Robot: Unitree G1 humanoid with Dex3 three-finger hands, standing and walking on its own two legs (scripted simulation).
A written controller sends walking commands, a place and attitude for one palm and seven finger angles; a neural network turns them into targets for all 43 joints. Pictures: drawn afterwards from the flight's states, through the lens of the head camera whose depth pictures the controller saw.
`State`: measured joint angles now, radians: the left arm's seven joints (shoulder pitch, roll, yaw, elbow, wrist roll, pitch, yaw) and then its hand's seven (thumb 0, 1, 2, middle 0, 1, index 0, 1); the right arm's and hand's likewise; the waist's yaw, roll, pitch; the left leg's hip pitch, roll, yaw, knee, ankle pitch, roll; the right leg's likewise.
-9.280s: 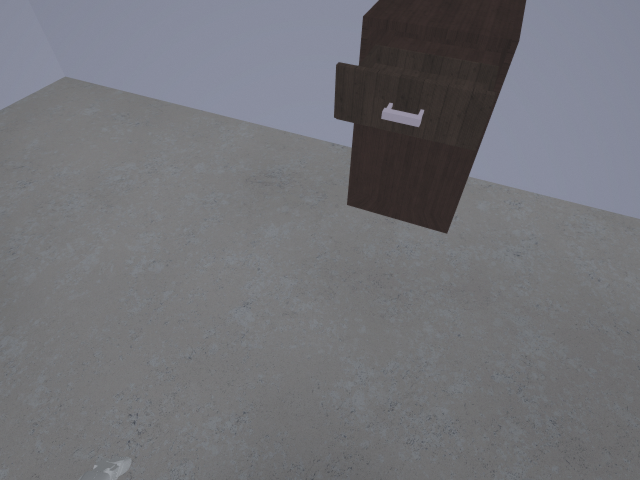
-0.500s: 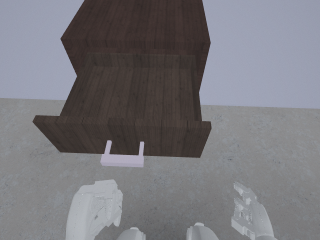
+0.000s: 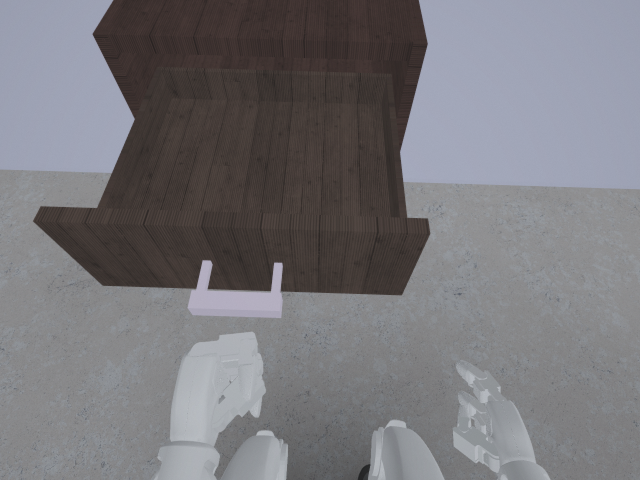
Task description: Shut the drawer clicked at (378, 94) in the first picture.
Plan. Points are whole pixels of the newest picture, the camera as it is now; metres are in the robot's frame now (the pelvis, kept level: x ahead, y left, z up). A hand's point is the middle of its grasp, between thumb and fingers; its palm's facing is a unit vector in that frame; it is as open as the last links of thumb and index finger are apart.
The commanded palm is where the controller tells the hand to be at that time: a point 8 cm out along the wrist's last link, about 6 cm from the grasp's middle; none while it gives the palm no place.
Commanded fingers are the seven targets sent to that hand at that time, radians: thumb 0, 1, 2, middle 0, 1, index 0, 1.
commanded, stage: bring the fist close to the handle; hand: left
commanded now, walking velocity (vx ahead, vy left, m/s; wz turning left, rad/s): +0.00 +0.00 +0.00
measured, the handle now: (239, 287) +0.33 +0.11 +0.04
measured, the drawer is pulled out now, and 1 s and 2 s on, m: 0.30 0.29 0.15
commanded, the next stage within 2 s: push the drawer shut in 0.46 s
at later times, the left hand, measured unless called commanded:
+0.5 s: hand (266, 375) +0.23 +0.07 +0.05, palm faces -0.01 -1.00 +0.03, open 3.3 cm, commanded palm +0.20 +0.12 +0.04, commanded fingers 0.00 0.90 0.90 -1.40 -1.60 -1.40 -1.60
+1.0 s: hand (266, 351) +0.26 +0.07 +0.04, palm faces -0.06 -1.00 -0.01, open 3.0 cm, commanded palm +0.26 +0.12 +0.04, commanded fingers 0.00 0.90 0.90 -1.40 -1.60 -1.40 -1.60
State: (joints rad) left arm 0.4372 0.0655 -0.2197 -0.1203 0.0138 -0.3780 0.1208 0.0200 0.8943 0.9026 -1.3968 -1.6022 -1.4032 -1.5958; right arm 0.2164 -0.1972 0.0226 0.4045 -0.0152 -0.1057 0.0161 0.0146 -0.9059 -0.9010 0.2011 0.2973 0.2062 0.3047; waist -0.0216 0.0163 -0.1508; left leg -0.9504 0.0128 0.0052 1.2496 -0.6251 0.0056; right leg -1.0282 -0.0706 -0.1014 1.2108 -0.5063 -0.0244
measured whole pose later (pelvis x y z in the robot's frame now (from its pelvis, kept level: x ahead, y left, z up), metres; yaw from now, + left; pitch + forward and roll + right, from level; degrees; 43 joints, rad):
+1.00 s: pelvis -0.01 +0.00 +0.00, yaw +1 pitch +19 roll -1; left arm 0.22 0.08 -0.20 0.02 -0.01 -0.40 0.11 -0.05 0.94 0.98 -1.40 -1.60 -1.40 -1.60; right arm 0.22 -0.23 0.02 0.47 -0.01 -0.07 0.01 0.01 -0.91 -0.90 0.20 0.30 0.21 0.30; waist -0.03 0.03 -0.15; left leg -0.98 0.00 -0.01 1.25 -0.60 0.01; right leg -1.04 -0.08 -0.11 1.20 -0.49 -0.02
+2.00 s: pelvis -0.02 +0.01 +0.01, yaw +0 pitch +22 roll -1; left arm -0.47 0.09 -0.01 0.68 -0.02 -0.47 0.19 -0.05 0.95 1.02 -1.40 -1.60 -1.41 -1.60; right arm 0.24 -0.23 0.01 0.60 -0.03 0.00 0.04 0.01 -0.91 -0.90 0.20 0.30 0.21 0.30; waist -0.10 0.03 -0.13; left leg -1.01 0.00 0.02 1.19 -0.56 0.02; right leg -1.08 -0.07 -0.09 1.14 -0.43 -0.01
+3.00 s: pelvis -0.02 +0.01 -0.01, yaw -2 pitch +28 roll -2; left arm -1.01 0.28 0.26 1.23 0.04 -0.56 0.17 -0.01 0.95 1.01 -1.40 -1.60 -1.40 -1.60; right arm 0.36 -0.24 0.02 0.66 -0.08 0.02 0.07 0.01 -0.91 -0.90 0.20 0.30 0.21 0.30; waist -0.22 0.04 -0.13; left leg -1.18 0.02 0.02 1.25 -0.55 0.03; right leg -1.24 -0.06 -0.08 1.17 -0.40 -0.01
